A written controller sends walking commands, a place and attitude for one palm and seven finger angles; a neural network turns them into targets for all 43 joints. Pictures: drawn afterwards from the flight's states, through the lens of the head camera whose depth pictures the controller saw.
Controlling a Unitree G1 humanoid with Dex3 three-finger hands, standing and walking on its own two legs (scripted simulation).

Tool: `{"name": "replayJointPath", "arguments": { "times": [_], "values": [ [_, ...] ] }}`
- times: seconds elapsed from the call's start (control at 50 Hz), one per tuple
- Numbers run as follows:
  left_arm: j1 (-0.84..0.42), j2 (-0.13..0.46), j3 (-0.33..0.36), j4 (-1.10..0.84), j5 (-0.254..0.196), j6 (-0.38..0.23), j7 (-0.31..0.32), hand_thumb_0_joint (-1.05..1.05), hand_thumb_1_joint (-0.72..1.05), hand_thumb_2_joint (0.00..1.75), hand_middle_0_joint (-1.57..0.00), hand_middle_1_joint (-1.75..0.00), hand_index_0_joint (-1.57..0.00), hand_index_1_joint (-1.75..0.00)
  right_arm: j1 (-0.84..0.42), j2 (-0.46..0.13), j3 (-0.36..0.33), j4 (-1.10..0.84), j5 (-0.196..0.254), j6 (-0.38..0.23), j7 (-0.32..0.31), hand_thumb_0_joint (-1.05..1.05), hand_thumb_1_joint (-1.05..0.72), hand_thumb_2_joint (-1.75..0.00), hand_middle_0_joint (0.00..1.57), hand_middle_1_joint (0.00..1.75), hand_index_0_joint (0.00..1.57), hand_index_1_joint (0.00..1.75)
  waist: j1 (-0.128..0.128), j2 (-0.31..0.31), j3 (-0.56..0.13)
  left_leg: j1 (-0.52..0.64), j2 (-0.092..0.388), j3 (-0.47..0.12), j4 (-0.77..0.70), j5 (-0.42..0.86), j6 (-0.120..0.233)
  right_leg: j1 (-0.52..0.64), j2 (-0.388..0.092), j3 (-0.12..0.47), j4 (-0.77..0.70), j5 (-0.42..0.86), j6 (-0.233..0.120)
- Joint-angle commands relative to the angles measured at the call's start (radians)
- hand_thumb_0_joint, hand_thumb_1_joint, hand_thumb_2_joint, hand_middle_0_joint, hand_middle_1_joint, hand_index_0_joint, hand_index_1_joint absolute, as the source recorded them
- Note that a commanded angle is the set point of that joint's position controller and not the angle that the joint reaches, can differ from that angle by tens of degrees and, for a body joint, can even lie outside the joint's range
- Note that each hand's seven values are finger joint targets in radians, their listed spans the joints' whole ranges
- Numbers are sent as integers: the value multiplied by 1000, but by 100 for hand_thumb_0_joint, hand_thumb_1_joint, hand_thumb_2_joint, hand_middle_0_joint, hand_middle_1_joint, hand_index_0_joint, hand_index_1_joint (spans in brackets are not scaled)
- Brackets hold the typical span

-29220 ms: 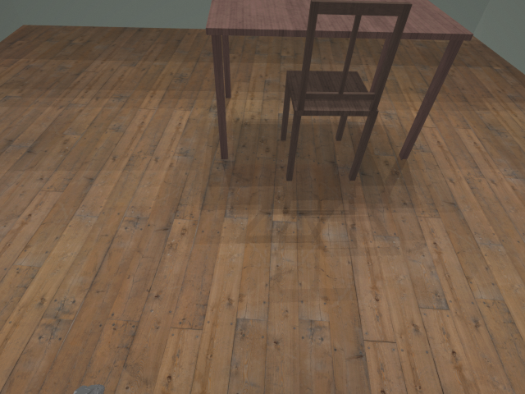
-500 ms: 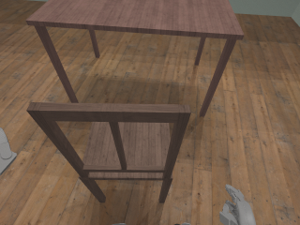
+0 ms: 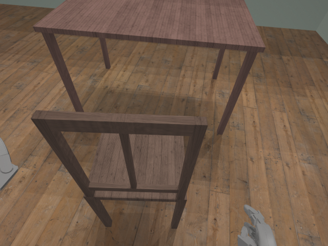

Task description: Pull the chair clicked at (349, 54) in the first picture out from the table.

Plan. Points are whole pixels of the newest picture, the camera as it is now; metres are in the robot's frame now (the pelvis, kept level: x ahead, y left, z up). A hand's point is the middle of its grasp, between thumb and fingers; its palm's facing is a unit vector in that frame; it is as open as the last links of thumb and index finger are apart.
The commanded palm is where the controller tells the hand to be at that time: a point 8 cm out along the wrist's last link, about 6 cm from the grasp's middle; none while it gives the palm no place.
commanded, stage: step back with the hand held close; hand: left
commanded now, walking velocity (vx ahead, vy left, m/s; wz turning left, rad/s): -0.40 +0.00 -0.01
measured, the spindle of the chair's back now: (129, 163) +0.34 +0.13 -0.05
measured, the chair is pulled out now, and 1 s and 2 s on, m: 0.54 0.54 0.54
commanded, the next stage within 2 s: stop stepping back and stand still in 0.82 s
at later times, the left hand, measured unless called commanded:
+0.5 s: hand (8, 189) +0.16 +0.25 +0.18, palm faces +0.38 -0.81 -0.45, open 7.4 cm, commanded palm +0.10 +0.31 +0.20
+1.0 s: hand out of the picture +0.07 +0.27 +0.18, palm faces +0.41 -0.79 -0.46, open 7.4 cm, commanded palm +0.01 +0.31 +0.20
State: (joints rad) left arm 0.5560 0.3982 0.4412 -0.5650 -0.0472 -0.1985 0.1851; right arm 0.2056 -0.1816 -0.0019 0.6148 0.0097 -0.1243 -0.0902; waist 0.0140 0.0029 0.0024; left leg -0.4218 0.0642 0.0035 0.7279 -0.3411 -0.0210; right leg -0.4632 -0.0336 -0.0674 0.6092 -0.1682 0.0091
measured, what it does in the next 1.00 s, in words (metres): walks backwards: right foot, then left foot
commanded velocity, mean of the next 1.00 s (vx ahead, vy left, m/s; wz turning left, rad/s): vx -0.35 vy -0.01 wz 0.00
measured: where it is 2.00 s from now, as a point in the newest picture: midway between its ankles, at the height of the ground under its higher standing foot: outside the picture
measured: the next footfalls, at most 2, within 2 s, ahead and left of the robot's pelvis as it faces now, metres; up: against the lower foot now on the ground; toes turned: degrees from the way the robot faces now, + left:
right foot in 0.30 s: +0.03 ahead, -0.13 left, +0.00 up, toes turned -3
left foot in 0.92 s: -0.06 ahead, +0.15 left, +0.00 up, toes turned +2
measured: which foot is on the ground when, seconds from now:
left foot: down 0.00-0.74, up 0.76-0.90, down 0.92-1.00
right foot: down 0.00-0.18, up 0.20-0.28, down 0.30-0.94, up 0.96-1.00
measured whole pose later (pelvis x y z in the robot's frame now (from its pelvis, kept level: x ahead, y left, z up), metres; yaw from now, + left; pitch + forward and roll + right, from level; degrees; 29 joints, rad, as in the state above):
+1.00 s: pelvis -0.14 +0.01 +0.01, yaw -1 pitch -1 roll +0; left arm 0.57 0.46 0.45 -0.55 -0.06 -0.22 0.16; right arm 0.18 -0.18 -0.02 0.65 0.01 -0.14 -0.08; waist 0.00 -0.06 0.04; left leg -0.34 0.05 0.02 0.62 -0.27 -0.03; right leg -0.46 -0.03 0.00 0.71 -0.36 0.03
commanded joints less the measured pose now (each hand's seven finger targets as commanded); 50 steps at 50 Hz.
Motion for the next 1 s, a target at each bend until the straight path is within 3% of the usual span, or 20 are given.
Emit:
{"name": "replayJointPath", "arguments": {
  "times": [0.0, 0.04, 0.1, 0.18, 0.26, 0.34, 0.4, 0.44, 0.5, 0.54, 0.6, 0.66, 0.68, 0.7, 0.74, 0.82, 0.88, 0.92, 0.94, 0.98],
  "values": [
    [-48, 191, 109, -183, -8, -44, 22, 0, 90, 90, -20, -30, -20, -30, -54, -131, -64, -119, -10, -46, 3, 0, -90, -90, 20, 30, 20, 30, -18, -109, -123, 19, -26, -7, 40, -177, 14, 48, -267, 310, -333, -142, -142],
    [-37, 193, 118, -159, 0, -31, 28, 0, 90, 90, -20, -30, -20, -30, -78, -121, -54, -117, -9, -33, 8, 0, -90, -90, 20, 30, 20, 30, -18, -129, -148, 70, -15, -15, -7, -93, 25, 72, -262, 248, -313, -88, -134],
    [12, 187, 138, -162, -1, -41, 26, 0, 90, 90, -20, -30, -20, -30, -119, -134, -53, -135, 0, -18, -3, 0, -90, -90, 20, 30, 20, 30, -12, 25, -145, 56, 76, -129, -246, 31, 66, 99, -107, 111, -141, -43, -47],
    [-29, 183, 149, -208, 3, -57, 23, 0, 90, 90, -20, -30, -20, -30, -129, -143, -51, -161, -1, -37, -16, 0, -90, -90, 20, 30, 20, 30, -23, 288, -68, -297, 249, -241, -472, -204, 142, 275, 29, 58, 220, -203, 7],
    [-4, 168, 105, -243, -16, -66, -7, 0, 90, 90, -20, -30, -20, -30, -75, -142, -66, -128, 0, -79, 3, 0, -90, -90, 20, 30, 20, 30, -5, 143, -143, 85, 152, -136, -177, 362, 77, 170, -37, 67, -120, 99, -25],
    [-19, 157, 72, -187, -21, -76, -15, 0, 90, 90, -20, -30, -20, -30, -61, -141, -73, -104, -4, -80, 13, 0, -90, -90, 20, 30, 20, 30, -23, -82, -174, 71, 6, -36, -6, 152, 3, 163, -225, 261, -197, 360, -140],
    [25, 195, 120, -165, -25, -69, -4, 0, 90, 90, -20, -30, -20, -30, -95, -120, -70, -112, 4, -59, 10, 0, -90, -90, 20, 30, 20, 30, -16, -72, -172, 118, 4, -41, -30, 68, 13, 111, -258, 237, -235, 203, -147],
    [48, 207, 148, -165, -22, -70, -1, 0, 90, 90, -20, -30, -20, -30, -132, -120, -64, -128, 7, -46, 2, 0, -90, -90, 20, 30, 20, 30, -9, -39, -139, 123, 47, -83, -183, 107, 37, 78, -159, 165, -193, 64, -93],
    [56, 212, 165, -196, -31, -81, -3, 0, 90, 90, -20, -30, -20, -30, -151, -130, -52, -147, 1, -50, -13, 0, -90, -90, 20, 30, 20, 30, -12, 213, -139, 26, 217, -245, -414, 135, 104, 128, 24, 37, 56, -153, 3],
    [1, 201, 150, -210, -27, -83, -8, 0, 90, 90, -20, -30, -20, -30, -122, -129, -52, -136, -20, -65, -12, 0, -90, -90, 20, 30, 20, 30, -19, 252, -118, -55, 269, -258, -447, 121, 145, 151, 42, 78, 193, -336, 3],
    [-6, 165, 89, -221, -28, -83, -23, 0, 90, 90, -20, -30, -20, -30, -69, -148, -63, -118, -12, -94, 6, 0, -90, -90, 20, 30, 20, 30, -2, 232, -147, 133, 221, -178, -305, 351, 124, 131, 13, 66, -27, -186, 5],
    [18, 205, 108, -215, -21, -80, -36, 0, 90, 90, -20, -30, -20, -30, -78, -155, -60, -121, -7, -103, 18, 0, -90, -90, 20, 30, 20, 30, 5, 162, -128, 60, 138, -122, -224, 46, 72, 233, -15, 59, -216, 29, -16],
    [-4, 196, 91, -203, -21, -81, -38, 0, 90, 90, -20, -30, -20, -30, -87, -143, -51, -129, -7, -101, 19, 0, -90, -90, 20, 30, 20, 30, -7, 50, -80, -10, 67, -68, -136, -128, 42, 189, -91, 156, -257, 44, -65],
    [-36, 215, 101, -185, -22, -77, -35, 0, 90, 90, -20, -30, -20, -30, -91, -142, -58, -131, -8, -98, 16, 0, -90, -90, 20, 30, 20, 30, -10, -84, -47, -28, -17, -16, 3, -268, 0, 44, -200, 320, -344, -192, -133],
    [-41, 198, 74, -129, -25, -41, -15, 0, 90, 90, -20, -30, -20, -30, -90, -135, -84, -94, 0, -65, 24, 0, -90, -90, 20, 30, 20, 30, -4, -199, -64, 56, -31, -50, 435, -167, -18, -98, -382, 424, -485, -435, -248],
    [-14, 201, 119, -118, -10, -57, -8, 0, 90, 90, -20, -30, -20, -30, -149, -82, -13, -127, 0, -38, 12, 0, -90, -90, 20, 30, 20, 30, -15, -121, -94, 18, 3, -57, 50, -123, 3, 136, -219, 171, -223, 163, -139],
    [-22, 206, 117, -201, -12, -99, -3, 0, 90, 90, -20, -30, -20, -30, -121, -115, -28, -126, 4, -49, -5, 0, -90, -90, 20, 30, 20, 30, -16, 6, -105, 129, 15, -2, -379, 77, 26, 199, -122, 121, -74, 147, -47],
    [0, 208, 136, -238, -23, -102, 0, 0, 90, 90, -20, -30, -20, -30, -99, -136, -59, -130, -4, -70, 2, 0, -90, -90, 20, 30, 20, 30, -11, 262, -135, 198, 262, -255, -367, 425, 142, 40, 4, 70, 138, -229, 24],
    [28, 207, 132, -249, -23, -95, -4, 0, 90, 90, -20, -30, -20, -30, -82, -136, -72, -128, 0, -81, 11, 0, -90, -90, 20, 30, 20, 30, -8, 233, -170, 231, 263, -205, -346, 490, 153, 29, 24, 81, 217, -326, 23],
    [22, 194, 130, -243, -29, -63, -15, 0, 90, 90, -20, -30, -20, -30, -96, -140, -72, -128, -9, -90, 22, 0, -90, -90, 20, 30, 20, 30, -18, 318, -144, 61, 240, -214, -369, 247, 156, 109, 2, 101, 237, -337, 16]
  ]
}}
